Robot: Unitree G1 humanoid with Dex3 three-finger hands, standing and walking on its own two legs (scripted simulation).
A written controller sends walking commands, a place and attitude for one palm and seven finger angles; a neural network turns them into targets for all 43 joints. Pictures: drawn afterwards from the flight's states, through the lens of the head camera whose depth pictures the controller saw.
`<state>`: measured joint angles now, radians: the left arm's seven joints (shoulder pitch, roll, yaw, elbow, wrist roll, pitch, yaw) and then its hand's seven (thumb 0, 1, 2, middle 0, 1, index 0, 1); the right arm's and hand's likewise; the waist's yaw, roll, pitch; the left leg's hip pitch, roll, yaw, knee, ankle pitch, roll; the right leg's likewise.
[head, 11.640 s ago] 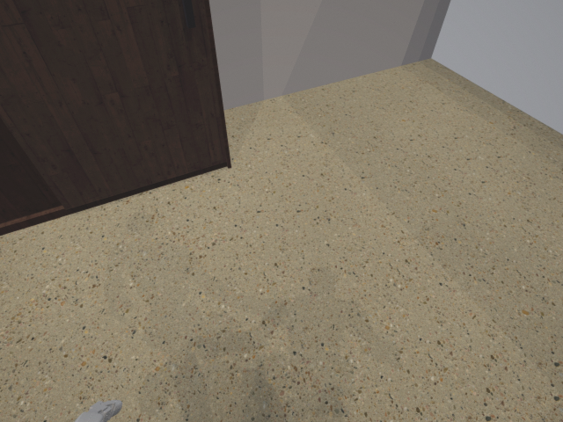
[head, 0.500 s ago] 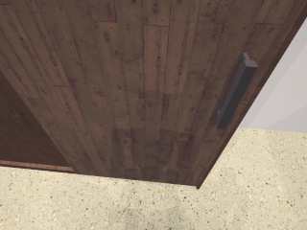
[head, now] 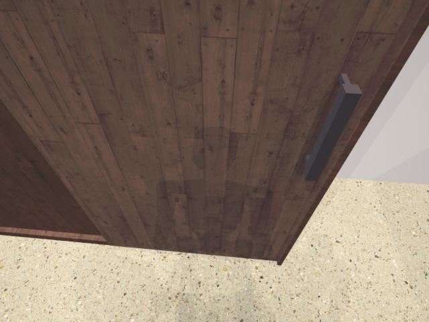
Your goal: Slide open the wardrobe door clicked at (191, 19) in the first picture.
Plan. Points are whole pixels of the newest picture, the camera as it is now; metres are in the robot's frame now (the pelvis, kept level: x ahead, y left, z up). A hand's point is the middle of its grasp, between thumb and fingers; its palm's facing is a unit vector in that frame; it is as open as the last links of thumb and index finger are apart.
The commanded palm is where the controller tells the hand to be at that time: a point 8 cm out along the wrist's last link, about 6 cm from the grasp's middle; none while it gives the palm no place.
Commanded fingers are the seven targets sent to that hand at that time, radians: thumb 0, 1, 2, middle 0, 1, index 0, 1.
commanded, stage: look again from close up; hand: right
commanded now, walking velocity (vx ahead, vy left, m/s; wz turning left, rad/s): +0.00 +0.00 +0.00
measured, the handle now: (325, 132) +0.47 -0.20 +0.11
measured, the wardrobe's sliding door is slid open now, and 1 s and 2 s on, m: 0.00 0.00 0.00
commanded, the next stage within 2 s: raise the hand with hooked fingers in 0.22 s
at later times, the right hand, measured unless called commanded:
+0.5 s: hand (342, 299) +0.18 -0.20 -0.02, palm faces +0.24 +0.96 -0.11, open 7.5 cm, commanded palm +0.10 -0.25 -0.05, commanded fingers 0.00 -0.67 -0.80 0.22 0.45 0.22 0.45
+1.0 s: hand (367, 311) +0.16 -0.23 +0.01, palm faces +0.00 +1.00 -0.04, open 10.1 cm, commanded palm +0.12 -0.29 +0.02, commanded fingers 0.00 -0.08 -0.55 0.26 0.82 0.26 0.82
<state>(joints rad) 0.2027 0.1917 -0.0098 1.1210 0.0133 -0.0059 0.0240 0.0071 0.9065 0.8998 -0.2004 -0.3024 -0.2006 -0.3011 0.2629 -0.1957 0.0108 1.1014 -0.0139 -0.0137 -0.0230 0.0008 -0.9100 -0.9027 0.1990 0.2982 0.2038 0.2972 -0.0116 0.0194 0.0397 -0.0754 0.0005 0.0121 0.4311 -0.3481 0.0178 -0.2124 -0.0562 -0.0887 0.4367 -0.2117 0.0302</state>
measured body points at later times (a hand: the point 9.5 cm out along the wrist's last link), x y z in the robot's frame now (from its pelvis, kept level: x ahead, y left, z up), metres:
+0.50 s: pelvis -0.02 -0.01 -0.01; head +0.00 +0.00 +0.44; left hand +0.10 +0.24 -0.13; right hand +0.16 -0.26 -0.01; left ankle -0.07 +0.10 -0.74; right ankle +0.01 -0.14 -0.74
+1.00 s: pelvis -0.07 -0.01 -0.06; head -0.03 -0.02 +0.39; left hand +0.12 +0.20 -0.13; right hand +0.15 -0.28 +0.01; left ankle -0.07 +0.10 -0.74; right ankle +0.01 -0.14 -0.74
